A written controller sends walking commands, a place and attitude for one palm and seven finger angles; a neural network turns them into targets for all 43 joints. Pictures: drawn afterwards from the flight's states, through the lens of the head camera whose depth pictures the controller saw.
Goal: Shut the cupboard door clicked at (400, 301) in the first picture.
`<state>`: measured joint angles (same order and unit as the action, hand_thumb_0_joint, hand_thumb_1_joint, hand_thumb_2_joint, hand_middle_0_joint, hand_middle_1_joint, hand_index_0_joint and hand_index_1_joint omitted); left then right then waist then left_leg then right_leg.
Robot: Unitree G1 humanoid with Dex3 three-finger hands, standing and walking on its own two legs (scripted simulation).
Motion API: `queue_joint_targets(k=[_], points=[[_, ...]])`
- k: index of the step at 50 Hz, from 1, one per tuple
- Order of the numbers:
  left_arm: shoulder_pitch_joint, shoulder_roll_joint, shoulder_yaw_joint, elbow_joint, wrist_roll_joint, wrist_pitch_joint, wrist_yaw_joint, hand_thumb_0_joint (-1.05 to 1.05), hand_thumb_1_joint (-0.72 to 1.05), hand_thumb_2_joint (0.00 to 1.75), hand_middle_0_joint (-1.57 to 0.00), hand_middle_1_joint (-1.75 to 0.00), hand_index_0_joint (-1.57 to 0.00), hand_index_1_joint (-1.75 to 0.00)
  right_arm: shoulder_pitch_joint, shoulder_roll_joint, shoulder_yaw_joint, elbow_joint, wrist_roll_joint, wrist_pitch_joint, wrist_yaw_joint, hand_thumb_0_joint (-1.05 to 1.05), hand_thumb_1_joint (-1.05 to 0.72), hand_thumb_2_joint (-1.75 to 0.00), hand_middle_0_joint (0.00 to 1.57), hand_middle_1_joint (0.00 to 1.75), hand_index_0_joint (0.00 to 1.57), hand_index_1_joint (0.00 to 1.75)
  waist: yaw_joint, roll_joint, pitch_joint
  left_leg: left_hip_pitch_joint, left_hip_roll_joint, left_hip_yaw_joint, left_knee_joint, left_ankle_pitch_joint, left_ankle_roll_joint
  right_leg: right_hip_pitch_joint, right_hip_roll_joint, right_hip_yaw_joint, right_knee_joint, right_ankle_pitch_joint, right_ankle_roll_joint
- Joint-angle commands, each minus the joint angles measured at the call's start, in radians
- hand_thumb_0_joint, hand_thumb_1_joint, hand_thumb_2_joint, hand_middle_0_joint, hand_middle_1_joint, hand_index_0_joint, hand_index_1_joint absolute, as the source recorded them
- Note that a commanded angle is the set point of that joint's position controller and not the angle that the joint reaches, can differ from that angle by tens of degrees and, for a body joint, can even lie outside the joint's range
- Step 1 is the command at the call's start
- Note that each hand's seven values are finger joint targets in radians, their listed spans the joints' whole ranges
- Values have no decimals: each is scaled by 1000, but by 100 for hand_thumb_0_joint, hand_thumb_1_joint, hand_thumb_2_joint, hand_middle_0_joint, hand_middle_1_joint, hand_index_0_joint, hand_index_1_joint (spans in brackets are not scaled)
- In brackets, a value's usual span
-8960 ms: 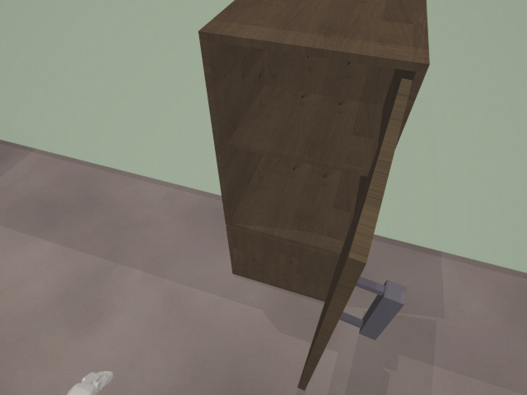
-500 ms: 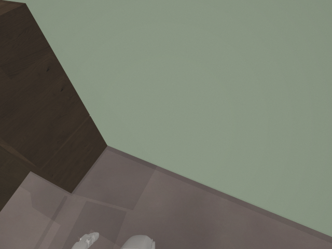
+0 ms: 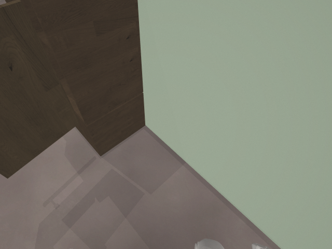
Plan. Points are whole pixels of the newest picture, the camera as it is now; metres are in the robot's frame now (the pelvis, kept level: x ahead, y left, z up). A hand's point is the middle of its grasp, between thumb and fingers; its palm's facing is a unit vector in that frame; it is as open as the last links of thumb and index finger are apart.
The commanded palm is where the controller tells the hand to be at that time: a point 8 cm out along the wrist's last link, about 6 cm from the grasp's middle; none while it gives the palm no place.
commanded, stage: turn to face it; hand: left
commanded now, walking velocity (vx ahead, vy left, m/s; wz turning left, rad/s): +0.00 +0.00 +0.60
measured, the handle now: out of the picture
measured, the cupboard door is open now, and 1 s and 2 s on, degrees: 100 100 100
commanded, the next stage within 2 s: take the last steps up to it in 1.24 s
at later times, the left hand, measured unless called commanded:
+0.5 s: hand out of the picture +0.01 +0.15 -0.14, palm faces +0.32 -0.90 -0.29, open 7.4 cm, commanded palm none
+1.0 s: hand out of the picture -0.10 +0.22 -0.16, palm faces +0.58 -0.77 -0.26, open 7.4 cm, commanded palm none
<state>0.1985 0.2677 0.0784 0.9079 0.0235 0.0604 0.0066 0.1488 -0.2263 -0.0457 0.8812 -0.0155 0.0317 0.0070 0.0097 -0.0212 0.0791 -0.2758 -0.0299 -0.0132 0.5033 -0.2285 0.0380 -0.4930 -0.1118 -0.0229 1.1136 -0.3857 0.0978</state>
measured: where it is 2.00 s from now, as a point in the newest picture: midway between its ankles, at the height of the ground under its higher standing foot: outside the picture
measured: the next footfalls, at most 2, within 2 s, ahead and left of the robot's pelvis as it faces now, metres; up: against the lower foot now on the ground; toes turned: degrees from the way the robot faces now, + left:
right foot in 0.22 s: +0.05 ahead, -0.15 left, +0.00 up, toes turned +7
left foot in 0.70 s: -0.04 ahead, +0.10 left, +0.00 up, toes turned +32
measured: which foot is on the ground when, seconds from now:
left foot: down 0.00-0.22, up 0.24-0.68, down 0.70-1.00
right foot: up 0.00-0.20, down 0.22-0.70, up 0.72-1.00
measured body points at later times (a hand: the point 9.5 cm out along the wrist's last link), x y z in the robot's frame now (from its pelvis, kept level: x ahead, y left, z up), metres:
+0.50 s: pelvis -0.01 -0.06 +0.00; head +0.03 -0.09 +0.45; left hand -0.01 +0.20 -0.12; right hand +0.13 -0.30 -0.16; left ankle -0.08 +0.10 -0.64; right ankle +0.01 -0.16 -0.74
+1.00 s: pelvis -0.05 -0.01 +0.00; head -0.03 +0.02 +0.45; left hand -0.13 +0.26 -0.14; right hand +0.17 -0.16 -0.13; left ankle -0.07 +0.08 -0.74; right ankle +0.04 -0.15 -0.66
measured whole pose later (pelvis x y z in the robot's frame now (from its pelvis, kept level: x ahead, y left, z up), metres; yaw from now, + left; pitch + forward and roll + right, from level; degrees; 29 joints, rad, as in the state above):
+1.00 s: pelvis -0.05 -0.01 +0.00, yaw +34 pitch -1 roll -1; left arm 0.18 0.26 0.07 0.92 0.02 0.06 0.01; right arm 0.17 -0.20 -0.03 0.90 -0.01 0.03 0.00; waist 0.01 -0.02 0.07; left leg -0.24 -0.05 -0.02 0.45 -0.20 0.05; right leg -0.49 -0.10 -0.01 1.09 -0.35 0.11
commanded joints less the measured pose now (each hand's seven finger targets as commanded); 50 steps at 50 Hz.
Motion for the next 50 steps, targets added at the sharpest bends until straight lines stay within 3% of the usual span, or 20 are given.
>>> queue_joint_targets(k=[1,7,9,10,11,12,13,16,18,23,30,33,34,35,36,37,38,41,44,50], points=[[-42,72,13,-103,-7,-24,10,0,90,90,-20,-30,-20,-30,55,-210,-61,-49,-6,-16,-15,0,-90,-90,20,30,20,30,-44,136,-108,113,248,-304,-176,218,140,-35,19,17,-123,-26,2],[-30,56,7,-122,-16,-39,15,0,90,90,-20,-30,-20,-30,37,-214,-72,-56,-10,-5,-13,0,-90,-90,20,30,20,30,-33,197,-136,50,219,-378,-107,322,136,129,82,5,-371,-54,-15],[48,63,13,-108,-21,-51,19,0,90,90,-20,-30,-20,-30,7,-200,-75,-67,-5,-2,-11,0,-90,-90,20,30,20,30,10,164,-165,-31,175,-370,-34,313,95,300,94,-4,-582,87,-21],[93,97,21,-98,-17,-61,23,0,90,90,-20,-30,-20,-30,5,-169,-71,-73,4,-2,-8,0,-90,-90,20,30,20,30,35,85,-182,-140,117,-332,43,171,42,446,35,41,-744,168,-31],[116,197,41,-100,2,-70,31,0,90,90,-20,-30,-20,-30,32,-88,-64,-86,13,-4,-3,0,-90,-90,20,30,20,30,44,-223,-195,-326,-32,-145,270,-171,-53,571,-242,305,-867,167,-115],[88,245,42,-115,1,-64,32,0,90,90,-20,-30,-20,-30,24,-112,-70,-97,4,-1,-6,0,-90,-90,20,30,20,30,36,-286,-169,-352,-53,-77,504,-380,-84,450,-416,432,-864,270,-225],[47,209,34,-128,-2,-60,35,0,90,90,-20,-30,-20,-30,21,-135,-75,-93,-5,7,-3,0,-90,-90,20,30,20,30,17,-155,-131,-334,-10,-109,651,-344,-75,346,-389,348,-853,239,-259],[-63,107,5,-141,-8,-70,29,0,90,90,-20,-30,-20,-30,55,-120,-75,-27,-12,26,16,0,-90,-90,20,30,20,30,-42,-138,-28,-341,38,-64,783,-160,-102,287,-226,119,-819,304,-195],[-25,94,2,-130,-5,-76,29,0,90,90,-20,-30,-20,-30,59,-100,-68,-19,-10,27,22,0,-90,-90,20,30,20,30,-32,-162,-36,-337,41,-34,765,-128,-115,331,-202,32,-791,433,-177],[85,123,11,-88,1,-72,31,0,90,90,-20,-30,-20,-30,-20,-96,-58,-29,-6,35,23,0,-90,-90,20,30,20,30,15,-167,-46,-322,61,11,644,-158,-131,414,-234,-23,-776,493,-194],[111,171,32,-64,11,-57,27,0,90,90,-20,-30,-20,-30,-83,-76,-33,-54,4,14,23,0,-90,-90,20,30,20,30,48,-222,-90,-146,54,109,294,-230,-102,421,-280,-84,-690,600,-213],[83,173,38,-55,1,-48,21,0,90,90,-20,-30,-20,-30,16,-105,-40,-39,2,-4,19,0,-90,-90,20,30,20,30,-9,-163,-144,56,39,128,-2,-42,-79,363,-257,-163,-522,554,-136],[85,148,32,-62,-10,-43,16,0,90,90,-20,-30,-20,-30,82,-170,-56,-24,-1,-14,17,0,-90,-90,20,30,20,30,-49,-5,-190,245,104,31,-113,116,-49,217,-215,-186,-336,430,-83],[38,71,14,-114,-17,-42,6,0,90,90,-20,-30,-20,-30,155,-300,-89,-20,-3,-22,8,0,-90,-90,20,30,20,30,-102,342,-206,375,401,-368,-151,540,78,-99,-52,-183,-99,-214,5],[-28,72,2,-135,-9,-29,15,0,90,90,-20,-30,-20,-30,202,-327,-89,7,5,-12,-1,0,-90,-90,20,30,20,30,-113,284,-215,330,468,-384,-127,725,172,-121,-37,-59,2,-305,-4],[-43,76,2,-142,-7,-27,15,0,90,90,-20,-30,-20,-30,182,-300,-79,-4,2,-12,-8,0,-90,-90,20,30,20,30,-96,181,-182,296,455,-316,-115,706,185,-126,-58,-36,46,-243,-12],[-46,61,7,-112,-4,-25,20,0,90,90,-20,-30,-20,-30,139,-260,-69,-6,-3,-19,-20,0,-90,-90,20,30,20,30,-82,254,-167,272,377,-290,-112,694,155,-129,-49,-14,68,-194,-8],[6,86,15,-59,-6,-21,9,0,90,90,-20,-30,-20,-30,13,-194,-44,-42,-2,-20,-25,0,-90,-90,20,30,20,30,-22,203,-104,149,265,-190,-144,507,111,-68,-23,8,95,-24,-5],[26,82,13,-42,-4,-19,6,0,90,90,-20,-30,-20,-30,20,-187,-42,-45,2,-25,-23,0,-90,-90,20,30,20,30,-12,136,-112,135,240,-196,-186,359,101,-49,-7,10,57,42,3],[-36,64,6,-64,-6,-20,14,0,90,90,-20,-30,-20,-30,77,-173,-46,-23,-5,-19,-23,0,-90,-90,20,30,20,30,-37,142,-87,144,258,-293,-209,234,139,-51,12,18,-93,1,6]])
